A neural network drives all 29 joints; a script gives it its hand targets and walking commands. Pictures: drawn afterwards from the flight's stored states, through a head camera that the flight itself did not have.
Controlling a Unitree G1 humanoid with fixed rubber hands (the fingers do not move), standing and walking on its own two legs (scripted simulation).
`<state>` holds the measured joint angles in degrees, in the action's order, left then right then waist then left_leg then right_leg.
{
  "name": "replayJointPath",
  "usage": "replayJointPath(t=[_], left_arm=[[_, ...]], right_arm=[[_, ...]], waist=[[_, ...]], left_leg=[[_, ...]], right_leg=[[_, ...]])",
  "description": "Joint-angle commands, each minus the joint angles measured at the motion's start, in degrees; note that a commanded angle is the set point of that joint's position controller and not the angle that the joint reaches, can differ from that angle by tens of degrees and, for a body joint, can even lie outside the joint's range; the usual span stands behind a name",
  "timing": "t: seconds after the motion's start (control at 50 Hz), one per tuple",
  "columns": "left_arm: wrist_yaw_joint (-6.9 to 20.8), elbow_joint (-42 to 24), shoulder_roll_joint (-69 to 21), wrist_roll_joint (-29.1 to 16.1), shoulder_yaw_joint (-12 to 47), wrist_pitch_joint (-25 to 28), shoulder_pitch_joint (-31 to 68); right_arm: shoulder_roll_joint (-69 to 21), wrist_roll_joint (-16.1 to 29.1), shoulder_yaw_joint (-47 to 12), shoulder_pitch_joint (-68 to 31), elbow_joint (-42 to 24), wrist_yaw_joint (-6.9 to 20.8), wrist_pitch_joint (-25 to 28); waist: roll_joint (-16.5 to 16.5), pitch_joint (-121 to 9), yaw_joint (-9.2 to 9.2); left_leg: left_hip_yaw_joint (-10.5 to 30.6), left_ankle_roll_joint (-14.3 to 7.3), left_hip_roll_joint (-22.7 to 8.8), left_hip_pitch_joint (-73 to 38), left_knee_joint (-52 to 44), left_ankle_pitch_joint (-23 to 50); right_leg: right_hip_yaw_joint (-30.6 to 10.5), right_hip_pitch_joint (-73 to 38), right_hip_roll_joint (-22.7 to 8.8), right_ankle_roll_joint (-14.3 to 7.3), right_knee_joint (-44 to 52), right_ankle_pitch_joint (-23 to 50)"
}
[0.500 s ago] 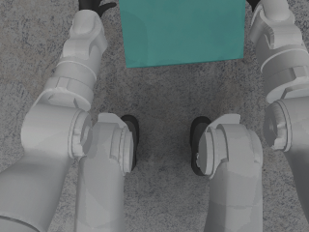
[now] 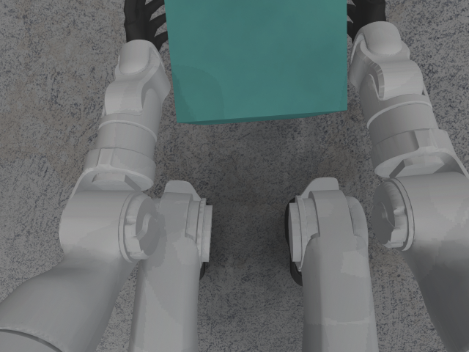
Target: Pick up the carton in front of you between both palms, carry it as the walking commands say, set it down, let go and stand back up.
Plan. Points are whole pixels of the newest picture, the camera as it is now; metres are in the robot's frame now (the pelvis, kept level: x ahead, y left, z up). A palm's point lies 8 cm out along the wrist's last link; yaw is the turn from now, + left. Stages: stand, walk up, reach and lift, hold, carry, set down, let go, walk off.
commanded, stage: reach and lift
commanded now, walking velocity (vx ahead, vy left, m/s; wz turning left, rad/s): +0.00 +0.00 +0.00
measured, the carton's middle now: (252, 56) +0.52 -0.03 -0.20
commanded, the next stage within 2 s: none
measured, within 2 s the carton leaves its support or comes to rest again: neither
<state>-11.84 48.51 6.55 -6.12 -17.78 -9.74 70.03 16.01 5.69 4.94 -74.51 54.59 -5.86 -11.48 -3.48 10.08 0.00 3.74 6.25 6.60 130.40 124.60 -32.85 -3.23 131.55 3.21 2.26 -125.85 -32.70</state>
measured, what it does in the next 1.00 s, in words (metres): rises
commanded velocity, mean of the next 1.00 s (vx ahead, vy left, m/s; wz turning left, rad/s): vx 0.00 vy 0.00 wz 0.00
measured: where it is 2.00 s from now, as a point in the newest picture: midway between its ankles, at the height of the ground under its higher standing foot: (247, 255)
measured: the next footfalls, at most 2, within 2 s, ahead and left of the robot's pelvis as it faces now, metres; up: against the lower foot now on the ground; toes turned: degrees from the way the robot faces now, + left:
none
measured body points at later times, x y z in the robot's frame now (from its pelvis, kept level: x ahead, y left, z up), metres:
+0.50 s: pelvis +0.00 +0.01 +0.13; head +0.25 -0.03 +0.50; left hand +0.50 +0.12 +0.06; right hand +0.49 -0.18 +0.06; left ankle +0.11 +0.14 -0.33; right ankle +0.11 -0.13 -0.33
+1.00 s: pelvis +0.05 +0.01 +0.27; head +0.20 -0.01 +0.69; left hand +0.46 +0.13 +0.22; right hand +0.45 -0.17 +0.22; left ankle +0.11 +0.14 -0.33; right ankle +0.11 -0.13 -0.33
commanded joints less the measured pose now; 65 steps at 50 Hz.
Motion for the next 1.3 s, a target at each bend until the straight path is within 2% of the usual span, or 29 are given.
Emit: replayJointPath(t=[0.0,0.04,0.12,0.16,0.22,0.28,0.36,0.58,0.72,0.98,1.28], left_arm=[[16.2,-16.9,-62.0,-3.4,28.8,-1.9,40.1],[16.5,-16.9,-62.3,-1.6,28.2,-3.4,38.1],[17.7,-9.4,-62.8,4.9,21.1,-6.5,33.6],[18.2,-6.6,-63.1,7.6,17.8,-7.3,32.6],[18.9,-4.3,-63.7,9.8,14.8,-7.7,32.5],[19.5,-3.0,-64.8,11.0,13.8,-7.9,31.8],[20.1,-3.4,-66.6,11.3,14.4,-8.2,29.6],[21.1,-9.8,-71.8,7.1,24.7,-9.3,19.8],[21.1,-10.5,-73.2,6.1,28.0,-9.4,11.6],[21.1,-9.1,-73.7,8.8,28.1,-7.4,-3.7],[21.9,-13.0,-73.2,10.1,32.2,-8.1,-20.8]], right_arm=[[-64.9,3.5,-20.1,-33.0,-21.3,14.3,-0.6],[-67.2,1.9,-19.3,-30.3,-20.3,14.6,-2.6],[-69.4,-3.7,-13.1,-26.6,-12.0,16.2,-5.5],[-69.4,-6.4,-9.8,-25.7,-9.0,16.8,-6.1],[-69.4,-9.4,-5.8,-25.1,-6.5,17.4,-6.3],[-69.9,-11.3,-3.3,-24.2,-5.5,17.9,-6.4],[-71.4,-11.8,-3.5,-22.7,-6.7,18.4,-6.6],[-77.0,-7.1,-13.8,-14.7,-15.6,18.5,-7.8],[-78.7,-6.2,-16.7,-7.3,-17.2,17.8,-7.7],[-80.0,-8.7,-16.0,7.2,-16.8,17.3,-5.7],[-80.1,-9.1,-20.7,23.1,-22.3,17.1,-6.0]], waist=[[7.2,-93.5,2.57],[7.3,-88.8,1.6],[7.1,-71.6,-0.3],[6.7,-67.9,-0.27],[5.6,-67.1,0.39],[4.5,-68.7,1.11],[4.0,-72.0,1.29],[4.7,-79.2,1.12],[4.5,-73.5,1.02],[3.6,-60.4,0.66],[3.9,-47.9,0.34]], left_leg=[[-11.4,-3.0,4.4,-38.2,-10.6,24.0],[-11.3,-3.4,4.4,-36.9,-13.5,18.9],[-10.7,-4.0,4.5,-30.8,-19.5,7.5],[-10.6,-4.3,4.5,-30.4,-22.0,5.1],[-10.0,-4.4,4.6,-31.7,-25.6,4.3],[-9.6,-4.2,4.7,-34.6,-28.8,4.7],[-9.3,-4.0,4.7,-39.2,-32.4,6.3],[-8.1,-3.5,4.7,-52.1,-40.2,13.8],[-6.4,-3.4,4.5,-59.0,-46.7,14.6],[-2.4,-4.6,3.2,-74.6,-62.1,17.6],[1.0,-5.4,0.8,-97.9,-81.6,28.5]], right_leg=[[8.4,-54.3,4.9,-0.7,13.6,30.0],[8.6,-50.8,5.3,-0.5,16.5,24.0],[8.0,-40.7,5.5,-0.8,22.7,10.1],[7.9,-39.6,5.7,-1.2,25.2,6.8],[7.8,-40.8,5.9,-1.6,28.3,5.8],[7.8,-42.8,5.9,-1.8,31.0,6.3],[7.8,-46.8,5.9,-1.6,34.3,8.0],[7.3,-60.8,6.2,-0.3,41.6,16.5],[5.9,-68.1,6.4,-0.2,48.2,17.2],[2.3,-82.4,5.6,-1.0,62.9,20.3],[-0.9,-104.8,3.8,-1.4,82.0,30.4]])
